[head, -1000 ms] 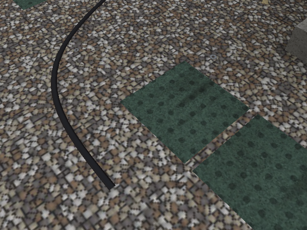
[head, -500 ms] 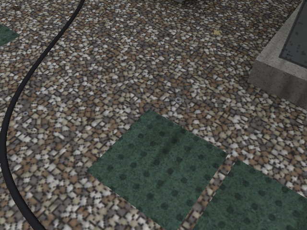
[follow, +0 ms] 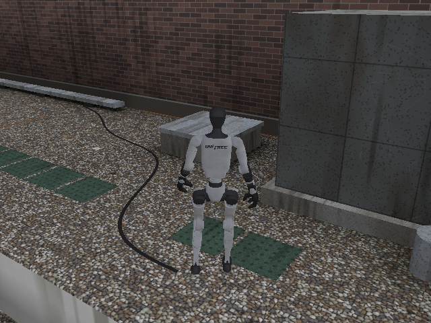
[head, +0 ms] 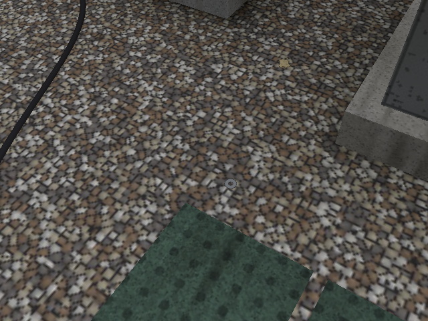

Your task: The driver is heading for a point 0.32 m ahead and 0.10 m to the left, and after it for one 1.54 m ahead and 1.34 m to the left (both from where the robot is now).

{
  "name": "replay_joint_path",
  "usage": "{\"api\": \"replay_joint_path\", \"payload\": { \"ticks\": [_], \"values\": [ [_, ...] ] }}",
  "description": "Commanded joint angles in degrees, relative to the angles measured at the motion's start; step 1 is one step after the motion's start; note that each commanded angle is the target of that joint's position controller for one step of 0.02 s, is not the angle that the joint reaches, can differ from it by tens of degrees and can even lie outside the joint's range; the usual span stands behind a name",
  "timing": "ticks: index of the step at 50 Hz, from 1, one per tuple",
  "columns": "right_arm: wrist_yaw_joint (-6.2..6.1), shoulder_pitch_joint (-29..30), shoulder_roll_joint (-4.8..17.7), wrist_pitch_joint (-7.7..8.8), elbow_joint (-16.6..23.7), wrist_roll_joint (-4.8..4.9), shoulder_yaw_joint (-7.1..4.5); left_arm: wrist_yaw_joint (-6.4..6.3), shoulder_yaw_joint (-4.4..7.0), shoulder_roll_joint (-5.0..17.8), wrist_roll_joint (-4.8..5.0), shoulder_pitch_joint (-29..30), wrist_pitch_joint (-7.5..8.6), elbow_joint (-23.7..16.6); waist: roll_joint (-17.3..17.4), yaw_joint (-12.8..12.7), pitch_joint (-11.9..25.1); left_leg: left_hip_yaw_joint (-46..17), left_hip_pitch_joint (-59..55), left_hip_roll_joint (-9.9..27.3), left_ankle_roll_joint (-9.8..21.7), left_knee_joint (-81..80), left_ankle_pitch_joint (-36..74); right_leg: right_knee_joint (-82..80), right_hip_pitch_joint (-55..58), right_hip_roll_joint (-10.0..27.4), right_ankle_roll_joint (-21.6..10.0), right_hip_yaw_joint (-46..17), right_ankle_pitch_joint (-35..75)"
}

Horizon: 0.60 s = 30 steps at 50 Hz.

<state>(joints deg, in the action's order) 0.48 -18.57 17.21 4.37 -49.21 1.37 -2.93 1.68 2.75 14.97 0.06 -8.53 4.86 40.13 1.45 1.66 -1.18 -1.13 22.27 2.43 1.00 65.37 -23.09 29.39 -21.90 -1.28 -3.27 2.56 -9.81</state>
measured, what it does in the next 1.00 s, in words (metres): walks ahead, turning left: left foot, then right foot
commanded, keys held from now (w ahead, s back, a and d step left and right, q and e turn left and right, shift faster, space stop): w+q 0.20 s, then q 0.80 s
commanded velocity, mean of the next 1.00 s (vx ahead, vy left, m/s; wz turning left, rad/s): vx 0.22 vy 0.00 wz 0.46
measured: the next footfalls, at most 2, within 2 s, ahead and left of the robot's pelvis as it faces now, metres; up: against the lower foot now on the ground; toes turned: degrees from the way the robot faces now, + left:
left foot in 0.40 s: +0.36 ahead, +0.15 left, +0.00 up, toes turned +12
right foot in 0.84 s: +0.43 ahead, -0.06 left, +0.00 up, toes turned +31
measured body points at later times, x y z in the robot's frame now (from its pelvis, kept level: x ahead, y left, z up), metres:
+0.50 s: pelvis +0.23 +0.05 -0.01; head +0.29 +0.07 +0.43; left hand +0.27 +0.35 -0.13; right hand +0.48 -0.17 -0.10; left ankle +0.32 +0.14 -0.73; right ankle +0.13 -0.11 -0.63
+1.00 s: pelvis +0.32 +0.02 +0.01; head +0.35 +0.01 +0.45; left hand +0.30 +0.33 -0.08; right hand +0.60 -0.16 -0.09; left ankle +0.25 +0.12 -0.65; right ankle +0.40 -0.08 -0.73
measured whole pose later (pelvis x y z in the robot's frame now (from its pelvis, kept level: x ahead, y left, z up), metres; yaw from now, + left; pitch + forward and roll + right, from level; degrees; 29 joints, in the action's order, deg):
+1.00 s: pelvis +0.32 +0.02 +0.01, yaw +32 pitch +2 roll +1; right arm -1.2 -10.7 20.1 -3.5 -36.1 1.0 -6.0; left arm -1.9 3.2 15.0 -1.2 -10.3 0.5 39.5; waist 2.6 -0.5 -1.1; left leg -5.7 32.8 -5.3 -3.4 64.9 -24.4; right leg 28.1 -17.4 1.6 -0.1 0.1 -12.8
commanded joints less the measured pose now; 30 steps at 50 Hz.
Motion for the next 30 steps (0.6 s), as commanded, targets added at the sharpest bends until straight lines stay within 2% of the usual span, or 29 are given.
{"api": "replay_joint_path", "payload": {
  "ticks": [1, 2, 4, 7, 10, 12, 15, 17, 18, 19, 20, 21, 22, 23, 24, 25, 26, 27, 28, 30],
  "values": [
    [-0.12, 0.8, 5.3, 0.25, 4.5, -0.28, -1.55, 0.24, 1.67, 5.9, -0.65, -3.4, 0.63, -1.3, -7.2, -1.2, 3.7, -2.6, 14.6, 5.7, -0.2, 0.7, 5.7, -17.7, 13.9, 15.1, -10.1, -18.2, 2.2],
    [-0.23, -0.1, 4.1, -0.54, 4.1, -0.10, -1.36, 0.26, 1.77, 5.9, -0.59, -3.1, 1.17, -0.8, -7.2, -0.5, 3.4, -2.6, 13.1, 5.8, -0.6, -0.2, 6.8, -19.2, 11.6, 14.9, -10.3, -15.9, 4.0],
    [-0.40, 1.5, 3.4, -1.32, 4.6, -0.16, -1.26, -0.06, 2.17, 6.7, -0.94, -3.5, 2.06, 0.4, -6.1, -0.3, 1.8, -3.8, 14.9, 5.8, -1.3, -3.4, 11.0, -21.3, 10.4, 15.0, -10.7, -11.7, 7.5],
    [-0.12, 5.8, 2.6, -1.22, 6.0, -0.31, -1.16, -0.89, 2.52, 7.8, -1.15, -5.3, 2.20, 2.1, -4.1, -1.5, 0.7, -5.4, 18.1, 5.1, -1.6, -11.4, 20.4, -22.0, 12.9, 14.6, -9.3, -5.9, 11.9],
    [0.69, 10.6, 1.7, -0.72, 7.4, -0.28, -0.74, -1.53, 2.67, 8.7, -0.81, -6.5, 1.98, 3.1, -3.8, -3.3, -0.5, -3.3, 17.1, 3.8, -1.1, -20.4, 28.2, -22.6, 14.7, 13.9, -7.4, -1.0, 13.1],
    [1.24, 14.4, 0.6, -0.49, 9.0, -0.83, -0.26, -2.06, 2.62, 8.8, -0.73, -7.2, 1.42, 4.0, -3.0, -4.7, -2.4, -0.9, 15.8, 2.7, -0.6, -26.2, 30.3, -20.5, 16.0, 13.6, -6.3, 2.7, 20.8],
    [2.47, 17.1, 0.9, -0.45, 12.0, -1.11, -0.47, -2.84, 2.99, 10.3, -0.04, -8.8, -0.24, 5.0, -4.5, -5.4, -1.3, 2.6, 14.3, 0.7, 0.3, -29.8, 26.5, -14.2, 20.7, 14.8, -5.0, 4.8, 31.9],
    [3.19, 15.0, 2.6, -0.59, 13.0, -1.14, -1.30, -3.53, 3.45, 11.6, 0.67, -7.8, -1.39, 4.6, -6.5, -3.7, 0.9, 4.7, 11.1, -1.7, 1.8, -31.0, 20.1, -7.7, 23.5, 15.3, -3.6, 5.3, 41.7],
    [3.35, 11.0, 4.0, -0.60, 12.4, -1.20, -2.07, -4.02, 3.69, 12.2, 0.99, -6.8, -1.97, 4.1, -7.2, -1.5, 3.2, 5.9, 6.5, -3.6, 2.8, -32.0, 17.9, -1.9, 23.8, 14.9, -2.6, 5.7, 46.9],
    [3.27, 4.1, 6.5, -0.53, 10.8, -1.29, -3.42, -4.41, 3.56, 11.8, 1.21, -6.0, -2.53, 3.7, -5.9, 2.2, 6.5, 5.9, -2.3, -5.6, 4.6, -36.5, 21.5, 7.6, 22.1, 13.0, -0.8, 6.8, 46.1],
    [2.20, -1.5, 11.0, -0.69, 10.1, -1.44, -4.97, -4.48, 3.03, 10.7, 0.38, -7.4, -2.24, 2.9, -0.6, 4.7, 11.0, -1.2, -15.9, -1.2, 7.6, -38.3, 40.2, 22.4, 12.9, 9.4, 2.7, 7.7, 31.4],
    [0.90, -0.9, 16.2, -1.35, 10.9, -1.89, -5.41, -3.52, 0.78, 3.1, -3.17, -13.9, -1.33, 1.3, 14.6, -1.4, 17.7, -21.0, -35.6, 13.8, 16.8, -30.6, 72.2, 43.2, -8.3, 0.4, 6.6, 6.1, -26.6],
    [1.16, -2.0, 14.7, -1.35, 13.3, -2.17, -4.78, -2.37, 0.48, 6.4, -1.43, -15.1, -0.25, 1.1, 11.0, 1.2, 30.7, -38.0, -42.9, 20.8, 25.8, -36.0, 63.3, 54.9, -15.2, -3.1, 7.3, -6.9, -32.9],
    [1.21, 0.7, 11.6, -1.76, 14.4, -1.99, -4.29, -1.97, 1.46, 10.0, 0.72, -8.9, -0.17, 0.2, 4.0, 3.4, 26.5, -31.0, -38.3, 17.1, 22.8, -38.6, 55.1, 54.7, -17.7, 0.3, 6.3, -9.7, -27.1],
    [0.93, 4.4, 9.2, -2.12, 14.5, -0.90, -3.68, -2.36, 1.33, 9.6, 0.81, -5.2, -0.58, -1.1, 0.6, 2.1, 18.8, -25.4, -30.8, 14.0, 19.6, -40.1, 47.0, 50.5, -20.0, 2.2, 6.0, -8.4, -21.9],
    [0.53, 6.9, 7.6, -2.62, 14.9, -0.41, -3.15, -3.14, 1.39, 9.1, -0.03, -3.8, -1.37, -0.8, -2.2, 0.5, 13.1, -22.5, -22.0, 11.8, 17.6, -42.3, 41.9, 46.5, -18.9, 3.9, 6.4, -8.0, -19.1],
    [0.19, 8.6, 7.3, -3.06, 15.4, -0.74, -3.03, -3.63, 1.72, 9.6, -0.43, -4.1, -2.33, -1.3, -1.2, -1.5, 10.4, -21.0, -14.3, 10.3, 16.8, -44.4, 38.4, 42.9, -15.3, 4.6, 6.5, -8.2, -17.3],
    [0.09, 9.7, 7.6, -3.40, 15.9, -1.48, -3.09, -3.72, 1.83, 9.4, -0.50, -4.9, -3.12, -1.4, 0.5, -2.9, 9.0, -20.0, -9.0, 9.0, 16.2, -45.9, 36.6, 40.1, -11.7, 4.4, 6.6, -7.7, -16.5],
    [-0.02, 10.5, 8.0, -3.50, 16.1, -1.87, -3.32, -3.87, 1.60, 8.2, -0.63, -5.9, -3.50, -1.3, 1.7, -3.7, 8.6, -18.5, -6.0, 7.9, 15.9, -46.3, 37.8, 36.4, -9.7, 3.8, 6.9, -6.8, -16.1],
    [-0.60, 10.1, 9.1, -3.68, 16.1, -1.91, -3.83, -4.32, 1.19, 6.9, -0.95, -6.1, -3.69, -1.1, 2.6, -3.7, 9.8, -16.9, -4.4, 6.7, 15.5, -45.8, 40.5, 30.2, -7.8, 2.7, 7.8, -6.3, -14.3]
  ]
}}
